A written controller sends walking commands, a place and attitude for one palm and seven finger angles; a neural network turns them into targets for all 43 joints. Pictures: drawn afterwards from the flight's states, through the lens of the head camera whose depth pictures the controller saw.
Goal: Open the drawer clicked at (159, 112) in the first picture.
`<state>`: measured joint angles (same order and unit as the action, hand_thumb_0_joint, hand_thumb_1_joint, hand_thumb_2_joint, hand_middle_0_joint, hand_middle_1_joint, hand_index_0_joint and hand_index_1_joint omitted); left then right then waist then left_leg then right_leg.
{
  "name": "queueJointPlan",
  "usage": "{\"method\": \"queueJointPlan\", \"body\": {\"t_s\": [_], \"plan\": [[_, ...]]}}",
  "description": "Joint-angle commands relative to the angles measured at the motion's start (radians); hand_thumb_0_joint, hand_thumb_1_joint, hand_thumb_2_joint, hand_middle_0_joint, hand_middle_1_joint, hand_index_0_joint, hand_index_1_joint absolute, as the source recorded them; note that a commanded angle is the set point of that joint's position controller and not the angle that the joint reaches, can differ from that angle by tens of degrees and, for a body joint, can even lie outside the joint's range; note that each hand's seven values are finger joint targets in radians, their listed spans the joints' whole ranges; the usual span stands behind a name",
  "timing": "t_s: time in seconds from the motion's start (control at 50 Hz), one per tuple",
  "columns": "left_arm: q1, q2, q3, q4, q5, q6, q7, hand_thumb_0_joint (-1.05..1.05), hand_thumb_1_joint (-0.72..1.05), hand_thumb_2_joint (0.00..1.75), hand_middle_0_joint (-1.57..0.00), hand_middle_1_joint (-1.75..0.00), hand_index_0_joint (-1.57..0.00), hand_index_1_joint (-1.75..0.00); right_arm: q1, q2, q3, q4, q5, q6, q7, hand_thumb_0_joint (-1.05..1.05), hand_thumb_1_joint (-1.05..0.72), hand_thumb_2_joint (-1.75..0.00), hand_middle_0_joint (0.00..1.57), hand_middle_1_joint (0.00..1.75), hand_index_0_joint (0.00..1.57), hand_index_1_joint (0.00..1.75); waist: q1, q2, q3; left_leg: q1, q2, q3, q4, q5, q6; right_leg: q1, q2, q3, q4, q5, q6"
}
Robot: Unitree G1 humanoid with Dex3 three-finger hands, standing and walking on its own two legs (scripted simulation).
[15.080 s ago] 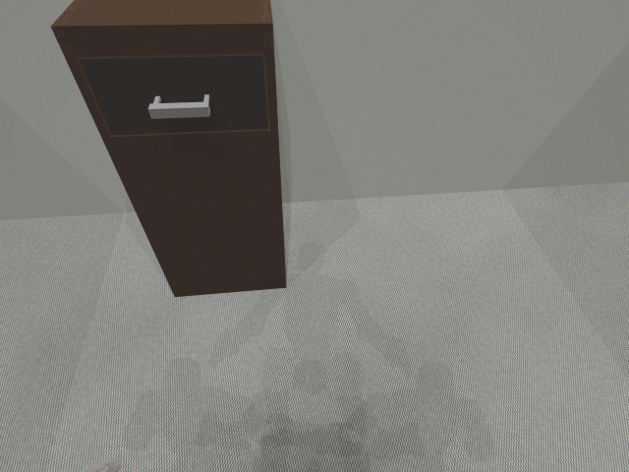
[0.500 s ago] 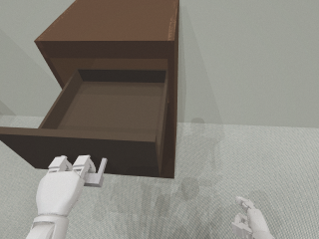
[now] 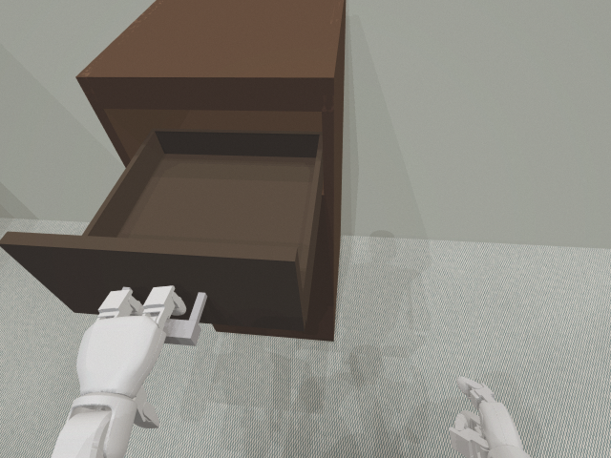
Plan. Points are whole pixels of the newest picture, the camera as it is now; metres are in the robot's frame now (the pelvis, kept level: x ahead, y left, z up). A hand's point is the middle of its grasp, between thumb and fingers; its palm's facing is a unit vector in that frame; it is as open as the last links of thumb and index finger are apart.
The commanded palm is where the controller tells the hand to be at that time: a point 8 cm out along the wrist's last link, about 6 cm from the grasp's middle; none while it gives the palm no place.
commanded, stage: lift the hand off the handle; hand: left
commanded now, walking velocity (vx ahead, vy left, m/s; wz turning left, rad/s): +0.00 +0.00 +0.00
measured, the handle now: (156, 313) +0.26 +0.24 +0.05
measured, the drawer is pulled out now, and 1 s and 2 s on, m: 0.30 0.30 0.30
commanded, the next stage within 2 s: draw the hand back to the body in 1.52 s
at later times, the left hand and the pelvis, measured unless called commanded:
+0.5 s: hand (133, 339) +0.22 +0.25 +0.06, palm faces +0.09 -0.06 -0.99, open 13.6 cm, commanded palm +0.19 +0.24 +0.12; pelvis +0.00 +0.01 +0.01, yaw +0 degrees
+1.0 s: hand (106, 312) +0.22 +0.25 +0.13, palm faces +0.10 -0.07 -0.99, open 13.6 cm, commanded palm +0.19 +0.25 +0.19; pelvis +0.00 +0.01 +0.02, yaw +1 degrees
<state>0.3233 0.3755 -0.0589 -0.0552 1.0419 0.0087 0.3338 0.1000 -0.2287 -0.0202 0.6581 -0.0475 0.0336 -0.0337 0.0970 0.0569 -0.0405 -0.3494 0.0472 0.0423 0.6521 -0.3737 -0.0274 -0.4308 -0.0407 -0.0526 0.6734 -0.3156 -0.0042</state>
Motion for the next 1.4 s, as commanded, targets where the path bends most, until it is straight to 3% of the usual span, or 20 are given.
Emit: {"method": "queueJointPlan", "body": {"t_s": [0.0,0.14,0.34,0.56,0.6,0.66,0.72,0.8,0.86,0.9,0.96,1.02,1.06,1.1,1.12,1.22,1.26,1.3,1.32,1.38], "plan": [[-0.141,0.185,0.131,-0.166,0.004,-0.005,0.033,0.0,-0.5,0.3,-0.3,-1.2,-0.3,-1.2,-0.136,-0.095,-0.028,-0.154,0.004,-0.051,-0.015,0.0,-0.9,-0.9,0.2,0.3,0.2,0.3,-0.001,-0.054,-0.176,0.014,-0.078,0.005,-0.086,0.218,0.036,0.139,0.048,0.038,-0.114,0.193,-0.023],[-0.17,0.142,0.097,-0.146,-0.006,-0.017,0.03,0.0,-0.5,0.3,-0.3,-1.2,-0.3,-1.2,-0.129,-0.088,-0.032,-0.149,0.008,-0.058,-0.016,0.0,-0.9,-0.9,0.2,0.3,0.2,0.3,-0.005,-0.055,-0.182,0.018,-0.076,0.005,-0.094,0.223,0.036,0.139,0.046,0.028,-0.112,0.191,-0.023],[-0.22,0.197,0.138,-0.25,-0.023,-0.013,0.027,0.0,-0.5,0.3,-0.3,-1.2,-0.3,-1.2,-0.138,-0.084,-0.03,-0.152,0.012,-0.062,-0.021,0.0,-0.9,-0.9,0.2,0.3,0.2,0.3,0.004,-0.001,-0.215,0.074,-0.072,0.0,-0.123,0.273,0.036,0.184,0.046,0.02,-0.127,0.213,-0.025],[-0.177,0.222,0.137,-0.295,-0.067,0.053,-0.103,0.0,-0.5,0.3,-0.3,-1.2,-0.3,-1.2,-0.177,-0.095,-0.004,-0.16,0.024,-0.034,-0.016,0.0,-0.9,-0.9,0.2,0.3,0.2,0.3,0.014,-0.059,-0.105,0.098,-0.071,0.003,-0.205,0.26,0.043,0.25,0.04,0.014,-0.203,0.198,-0.012],[-0.2,0.257,0.163,-0.341,-0.074,0.049,-0.127,0.0,-0.5,0.3,-0.3,-1.2,-0.3,-1.2,-0.187,-0.099,-0.002,-0.164,0.026,-0.027,-0.017,0.0,-0.9,-0.9,0.2,0.3,0.2,0.3,0.018,-0.02,-0.123,0.128,-0.068,0.001,-0.216,0.285,0.04,0.276,0.042,0.022,-0.217,0.213,-0.015],[-0.248,0.215,0.109,-0.373,-0.085,0.03,-0.156,0.0,-0.5,0.3,-0.3,-1.2,-0.3,-1.2,-0.18,-0.094,0.002,-0.163,0.022,-0.028,-0.014,0.0,-0.9,-0.9,0.2,0.3,0.2,0.3,0.008,-0.004,-0.115,0.149,-0.07,-0.003,-0.231,0.302,0.042,0.274,0.041,0.006,-0.226,0.217,-0.013],[-0.239,0.25,0.146,-0.423,-0.084,0.014,-0.167,0.0,-0.5,0.3,-0.3,-1.2,-0.3,-1.2,-0.177,-0.093,0.009,-0.166,0.02,-0.033,-0.008,0.0,-0.9,-0.9,0.2,0.3,0.2,0.3,0.019,-0.002,-0.16,0.175,-0.063,-0.01,-0.233,0.361,0.04,0.312,0.037,0.005,-0.226,0.258,-0.015],[-0.238,0.288,0.189,-0.427,-0.103,0.031,-0.18,0.0,-0.5,0.3,-0.3,-1.2,-0.3,-1.2,-0.198,-0.1,0.008,-0.161,0.031,-0.018,-0.003,0.0,-0.9,-0.9,0.2,0.3,0.2,0.3,0.021,0.004,-0.117,0.177,-0.055,-0.014,-0.259,0.364,0.031,0.329,0.046,0.01,-0.252,0.268,-0.017],[-0.258,0.249,0.14,-0.456,-0.103,0.046,-0.201,0.0,-0.5,0.3,-0.3,-1.2,-0.3,-1.2,-0.196,-0.096,0.01,-0.164,0.031,-0.011,0.005,0.0,-0.9,-0.9,0.2,0.3,0.2,0.3,0.025,0.009,-0.118,0.195,-0.058,-0.01,-0.275,0.395,0.034,0.345,0.04,0.0,-0.26,0.291,-0.015],[-0.254,0.319,0.21,-0.483,-0.122,0.055,-0.207,0.0,-0.5,0.3,-0.3,-1.2,-0.3,-1.2,-0.21,-0.104,0.015,-0.173,0.038,-0.011,0.003,0.0,-0.9,-0.9,0.2,0.3,0.2,0.3,0.033,0.021,-0.155,0.207,-0.054,-0.017,-0.279,0.399,0.03,0.385,0.044,0.011,-0.263,0.304,-0.016],[-0.28,0.283,0.167,-0.469,-0.129,0.064,-0.231,0.0,-0.5,0.3,-0.3,-1.2,-0.3,-1.2,-0.208,-0.099,0.018,-0.161,0.038,-0.002,0.006,0.0,-0.9,-0.9,0.2,0.3,0.2,0.3,0.022,0.005,-0.105,0.205,-0.058,-0.011,-0.297,0.394,0.033,0.367,0.04,-0.003,-0.282,0.29,-0.012],[-0.298,0.296,0.175,-0.513,-0.143,0.066,-0.252,0.0,-0.5,0.3,-0.3,-1.2,-0.3,-1.2,-0.214,-0.098,0.027,-0.173,0.039,-0.011,0.012,0.0,-0.9,-0.9,0.2,0.3,0.2,0.3,0.028,0.014,-0.154,0.227,-0.057,-0.014,-0.297,0.407,0.036,0.401,0.034,0.0,-0.281,0.297,-0.012],[-0.292,0.309,0.181,-0.471,-0.153,0.08,-0.272,0.0,-0.5,0.3,-0.3,-1.2,-0.3,-1.2,-0.214,-0.107,0.021,-0.163,0.043,0.001,0.01,0.0,-0.9,-0.9,0.2,0.3,0.2,0.3,0.022,-0.007,-0.092,0.209,-0.058,-0.01,-0.313,0.391,0.034,0.389,0.038,-0.003,-0.297,0.294,-0.009],[-0.289,0.375,0.252,-0.491,-0.168,0.091,-0.286,0.0,-0.5,0.3,-0.3,-1.2,-0.3,-1.2,-0.236,-0.115,0.026,-0.177,0.052,0.0,0.013,0.0,-0.9,-0.9,0.2,0.3,0.2,0.3,0.033,0.007,-0.122,0.213,-0.052,-0.017,-0.308,0.393,0.033,0.413,0.044,0.014,-0.295,0.301,-0.01],[-0.309,0.324,0.195,-0.5,-0.163,0.091,-0.299,0.0,-0.5,0.3,-0.3,-1.2,-0.3,-1.2,-0.23,-0.103,0.035,-0.178,0.046,0.0,0.019,0.0,-0.9,-0.9,0.2,0.3,0.2,0.3,0.03,0.006,-0.133,0.213,-0.058,-0.012,-0.313,0.399,0.035,0.417,0.032,0.0,-0.29,0.293,-0.01],[-0.341,0.328,0.191,-0.545,-0.19,0.095,-0.336,0.0,-0.5,0.3,-0.3,-1.2,-0.3,-1.2,-0.233,-0.106,0.036,-0.188,0.052,-0.004,0.028,0.0,-0.9,-0.9,0.2,0.3,0.2,0.3,0.026,0.007,-0.142,0.221,-0.059,-0.015,-0.314,0.413,0.035,0.421,0.034,-0.004,-0.291,0.304,-0.009],[-0.352,0.357,0.211,-0.522,-0.196,0.101,-0.343,0.0,-0.5,0.3,-0.3,-1.2,-0.3,-1.2,-0.229,-0.115,0.028,-0.181,0.054,0.004,0.025,0.0,-0.9,-0.9,0.2,0.3,0.2,0.3,0.022,-0.019,-0.099,0.21,-0.059,-0.013,-0.323,0.388,0.036,0.405,0.038,-0.004,-0.304,0.291,-0.005],[-0.371,0.42,0.28,-0.548,-0.206,0.108,-0.344,0.0,-0.5,0.3,-0.3,-1.2,-0.3,-1.2,-0.251,-0.122,0.032,-0.193,0.062,0.003,0.029,0.0,-0.9,-0.9,0.2,0.3,0.2,0.3,0.033,0.023,-0.127,0.208,-0.055,-0.021,-0.317,0.381,0.033,0.424,0.044,0.016,-0.3,0.29,-0.009],[-0.384,0.376,0.235,-0.552,-0.198,0.106,-0.35,0.0,-0.5,0.3,-0.3,-1.2,-0.3,-1.2,-0.241,-0.106,0.04,-0.194,0.055,0.0,0.034,0.0,-0.9,-0.9,0.2,0.3,0.2,0.3,0.036,0.006,-0.152,0.215,-0.062,-0.015,-0.315,0.399,0.035,0.432,0.031,0.004,-0.29,0.293,-0.01],[-0.423,0.401,0.248,-0.525,-0.218,0.116,-0.363,0.0,-0.5,0.3,-0.3,-1.2,-0.3,-1.2,-0.244,-0.116,0.032,-0.187,0.064,0.006,0.034,0.0,-0.9,-0.9,0.2,0.3,0.2,0.3,0.027,0.002,-0.107,0.203,-0.063,-0.01,-0.328,0.365,0.034,0.407,0.035,0.007,-0.305,0.267,-0.004]]}}
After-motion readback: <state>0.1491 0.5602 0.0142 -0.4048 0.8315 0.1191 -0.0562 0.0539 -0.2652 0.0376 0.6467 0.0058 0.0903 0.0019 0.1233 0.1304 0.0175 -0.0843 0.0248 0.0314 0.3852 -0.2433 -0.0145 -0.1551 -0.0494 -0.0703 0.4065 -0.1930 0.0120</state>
